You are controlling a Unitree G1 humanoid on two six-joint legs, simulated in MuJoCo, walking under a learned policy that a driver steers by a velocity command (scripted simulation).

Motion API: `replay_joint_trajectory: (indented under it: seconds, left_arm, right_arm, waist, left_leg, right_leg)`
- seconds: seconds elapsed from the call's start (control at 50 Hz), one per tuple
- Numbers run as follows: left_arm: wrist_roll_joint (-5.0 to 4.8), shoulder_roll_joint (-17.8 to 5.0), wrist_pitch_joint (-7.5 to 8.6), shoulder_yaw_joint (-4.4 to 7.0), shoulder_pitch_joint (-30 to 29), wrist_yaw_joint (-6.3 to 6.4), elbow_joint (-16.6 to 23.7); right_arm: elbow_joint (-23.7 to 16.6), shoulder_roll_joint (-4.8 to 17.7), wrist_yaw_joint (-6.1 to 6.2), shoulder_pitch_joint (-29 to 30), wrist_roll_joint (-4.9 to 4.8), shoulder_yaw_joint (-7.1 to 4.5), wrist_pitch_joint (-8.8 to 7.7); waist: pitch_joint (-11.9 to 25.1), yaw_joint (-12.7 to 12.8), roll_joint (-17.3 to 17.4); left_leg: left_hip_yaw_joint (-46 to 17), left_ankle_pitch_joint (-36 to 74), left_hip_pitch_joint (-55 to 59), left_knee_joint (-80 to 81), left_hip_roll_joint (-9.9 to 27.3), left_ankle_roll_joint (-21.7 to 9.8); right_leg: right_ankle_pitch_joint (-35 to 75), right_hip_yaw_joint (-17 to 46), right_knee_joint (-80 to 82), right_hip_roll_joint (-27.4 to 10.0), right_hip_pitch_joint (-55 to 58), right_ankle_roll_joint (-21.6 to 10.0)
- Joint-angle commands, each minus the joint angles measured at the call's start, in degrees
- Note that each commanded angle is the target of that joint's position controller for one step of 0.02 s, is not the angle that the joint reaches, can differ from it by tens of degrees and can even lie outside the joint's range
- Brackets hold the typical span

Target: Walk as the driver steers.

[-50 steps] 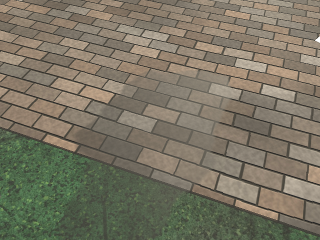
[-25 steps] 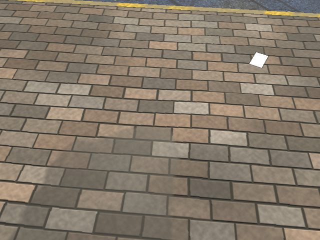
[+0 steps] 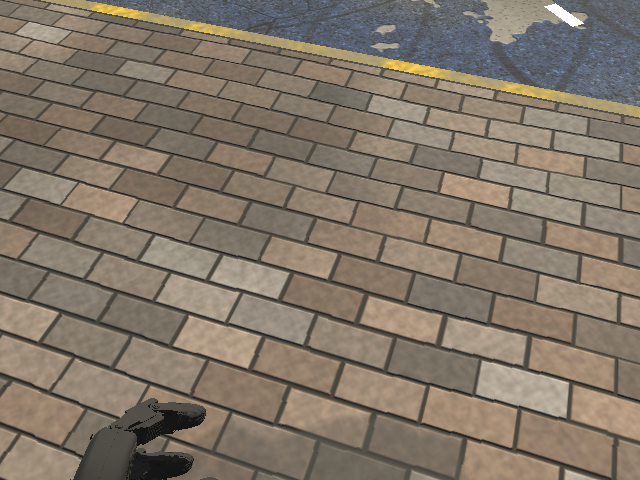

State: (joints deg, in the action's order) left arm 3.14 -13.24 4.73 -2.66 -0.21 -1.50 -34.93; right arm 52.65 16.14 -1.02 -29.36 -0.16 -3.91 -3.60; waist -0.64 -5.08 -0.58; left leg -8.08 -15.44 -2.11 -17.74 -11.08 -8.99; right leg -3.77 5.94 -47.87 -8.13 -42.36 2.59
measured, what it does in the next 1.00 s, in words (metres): walks ahead, turning left: right foot, then left foot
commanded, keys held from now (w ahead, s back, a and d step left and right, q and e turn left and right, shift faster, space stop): w+q+shift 0.52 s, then w+e+shift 0.46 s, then e+shift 0.02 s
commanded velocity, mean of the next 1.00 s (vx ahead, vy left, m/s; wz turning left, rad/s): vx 1.00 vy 0.00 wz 0.42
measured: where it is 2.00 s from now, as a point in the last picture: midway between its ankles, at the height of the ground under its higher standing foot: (167, 223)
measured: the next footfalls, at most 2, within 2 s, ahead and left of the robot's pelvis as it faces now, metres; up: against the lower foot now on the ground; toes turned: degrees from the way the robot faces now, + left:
right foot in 0.14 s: +0.37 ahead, -0.17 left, +0.00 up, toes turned +11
left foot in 0.60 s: +0.68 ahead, +0.18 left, +0.00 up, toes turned +36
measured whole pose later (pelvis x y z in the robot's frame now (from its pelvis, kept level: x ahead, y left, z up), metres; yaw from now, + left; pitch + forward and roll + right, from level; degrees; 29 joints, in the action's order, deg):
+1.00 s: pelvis +0.87 +0.21 -0.03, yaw +22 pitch +1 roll +1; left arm 0.5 -15.8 1.6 1.0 6.3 -4.1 -43.5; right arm 51.2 15.0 1.1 -25.2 0.9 -1.6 -6.7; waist -3.0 -2.1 -1.2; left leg 14.3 -23.6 16.3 -8.8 -5.3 -2.0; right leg 6.1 -8.3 -39.1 -1.1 -41.0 -7.9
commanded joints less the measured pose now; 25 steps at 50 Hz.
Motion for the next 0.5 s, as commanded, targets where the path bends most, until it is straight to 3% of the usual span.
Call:
replay_joint_trajectory:
  seconds: [0.02,0.06,0.1,0.12,0.14,0.16,0.18,0.2,0.22,0.24,0.26,0.28,0.32,0.36,0.4,0.46,0.5]
  left_arm:
    - [-1.21,-5.09,0.23,1.03,-5.27,-0.09,4.58]
    - [-1.35,-6.00,0.55,1.23,-6.66,0.30,5.68]
    - [-1.37,-9.17,0.95,2.57,-0.98,1.18,4.25]
    - [-1.76,-11.83,1.29,3.84,7.38,1.91,2.23]
    - [-1.49,-14.59,1.58,5.25,19.66,2.95,-0.54]
    - [0.19,-18.43,1.61,6.81,32.66,4.16,-2.55]
    - [1.31,-23.10,1.09,8.02,26.06,3.49,-2.06]
    - [0.80,-15.92,0.44,7.64,19.92,3.01,-0.47]
    - [0.14,-10.70,0.29,6.33,17.10,2.80,-0.66]
    - [0.42,-8.80,0.25,5.91,17.20,2.57,-2.23]
    - [0.22,-8.43,0.53,5.73,19.08,2.76,-4.31]
    - [-0.20,-7.63,0.99,5.57,20.55,2.54,-6.30]
    - [-1.81,-5.48,1.95,5.19,22.16,1.64,-9.14]
    - [-2.01,-6.72,2.81,5.46,20.07,1.16,-9.50]
    - [-1.70,-7.51,3.29,5.61,17.79,1.19,-9.79]
    - [-1.65,-10.02,3.30,6.10,20.33,1.48,-11.52]
    - [-1.71,-12.64,2.85,6.61,23.86,1.96,-12.03]
  right_arm:
    - [-5.12,10.49,-0.11,1.83,-0.66,-2.86,-1.31]
    - [-5.49,10.91,0.35,1.44,-0.38,-3.26,-0.97]
    - [-6.30,12.63,0.87,3.06,-0.06,-3.72,-0.98]
    - [-6.81,14.79,0.72,4.95,0.35,-4.13,-1.14]
    - [-7.87,14.39,0.42,8.54,0.59,-4.02,-1.69]
    - [-9.91,6.10,0.54,9.68,0.88,-1.82,-2.38]
    - [-14.22,1.44,0.33,1.69,-2.65,0.14,-2.08]
    - [-11.73,6.69,1.15,6.49,-0.62,-0.06,-0.64]
    - [-11.93,8.19,0.64,11.93,0.69,-0.53,-0.05]
    - [-12.23,7.78,-0.08,14.32,1.21,-0.57,0.44]
    - [-13.44,6.41,-1.03,16.79,2.10,-0.36,1.07]
    - [-14.45,4.68,-1.76,17.07,2.33,0.12,1.97]
    - [-16.88,2.33,-2.50,20.08,2.23,0.97,3.32]
    - [-20.16,2.47,-3.18,23.40,2.26,1.63,3.77]
    - [-21.71,3.27,-3.64,26.37,2.02,1.90,3.87]
    - [-23.10,3.20,-4.83,32.30,2.06,2.59,3.73]
    - [-22.43,3.79,-4.87,32.66,1.99,2.45,3.38]
  waist:
    - [-3.55,-0.10,3.51]
    - [-2.31,-0.74,4.52]
    - [2.67,2.23,4.35]
    - [8.17,7.07,4.21]
    - [14.18,13.97,3.81]
    - [22.66,17.28,-5.33]
    - [30.23,8.47,-27.01]
    - [20.61,9.39,-13.66]
    - [12.06,10.16,-6.30]
    - [7.15,9.58,-1.04]
    - [4.24,8.92,-1.19]
    - [2.22,7.61,-3.68]
    - [0.27,6.02,-4.04]
    - [-1.47,4.07,-5.42]
    - [-3.77,2.88,-4.69]
    - [-7.54,4.04,-1.39]
    - [-5.58,4.10,-2.21]
  left_leg:
    - [-12.19,25.51,-14.55,7.90,10.41,-4.84]
    - [-13.51,30.28,-7.46,4.08,11.57,-3.45]
    - [-14.25,42.36,-3.39,-5.36,11.82,-0.93]
    - [-13.73,45.82,-3.37,-15.88,11.35,0.22]
    - [-12.63,40.17,-10.54,-29.85,9.38,1.14]
    - [-7.71,8.69,-20.18,-49.40,6.60,0.44]
    - [-1.04,-14.29,-36.75,-63.77,2.71,2.35]
    - [0.76,-7.48,-43.62,-66.59,8.89,1.56]
    - [2.43,-2.54,-44.37,-63.44,10.98,2.06]
    - [3.08,-1.05,-43.06,-61.39,12.68,2.65]
    - [2.92,-1.08,-42.72,-60.04,14.37,2.85]
    - [3.27,-1.35,-42.47,-59.57,15.45,3.24]
    - [4.00,-0.53,-44.83,-58.88,17.00,3.22]
    - [5.06,4.50,-45.01,-55.43,17.76,3.50]
    - [7.07,11.13,-43.07,-48.52,17.20,3.56]
    - [14.48,16.85,-36.12,-32.67,14.60,1.26]
    - [19.40,15.64,-29.93,-28.01,10.12,-0.83]
  right_leg:
    - [10.85,-7.17,10.54,5.89,15.40,-0.18]
    - [9.41,-5.93,16.47,6.96,16.30,-0.93]
    - [4.02,-5.23,20.18,9.53,26.01,-1.97]
    - [-0.74,-4.85,20.00,9.78,35.16,-2.70]
    - [-5.43,-2.23,17.56,5.66,49.47,-3.84]
    - [-25.09,11.33,17.15,-8.78,63.30,-5.08]
    - [-37.21,46.67,30.37,-22.66,71.16,-12.17]
    - [-46.17,43.08,32.36,-18.42,63.59,-12.12]
    - [-37.30,30.48,31.49,-14.99,55.73,-10.94]
    - [-24.78,22.01,31.89,-12.79,49.16,-10.29]
    - [-17.49,15.49,32.53,-10.84,45.11,-9.62]
    - [-13.11,10.78,33.40,-9.86,42.03,-8.77]
    - [-4.78,2.78,35.40,-8.40,40.37,-6.91]
    - [4.00,-3.84,37.80,-8.57,36.98,-6.61]
    - [7.15,-11.55,40.28,-5.87,34.20,-5.52]
    - [17.68,-20.32,42.62,-3.18,34.81,-4.13]
    - [43.86,-22.54,37.09,-3.35,40.44,-3.00]
Velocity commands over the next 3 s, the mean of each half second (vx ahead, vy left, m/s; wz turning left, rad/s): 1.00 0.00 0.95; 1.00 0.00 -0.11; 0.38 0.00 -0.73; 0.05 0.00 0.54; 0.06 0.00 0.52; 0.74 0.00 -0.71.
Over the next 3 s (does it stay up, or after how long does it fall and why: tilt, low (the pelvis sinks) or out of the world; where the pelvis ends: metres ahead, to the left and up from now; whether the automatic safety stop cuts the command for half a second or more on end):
stays up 1.49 0.39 -0.05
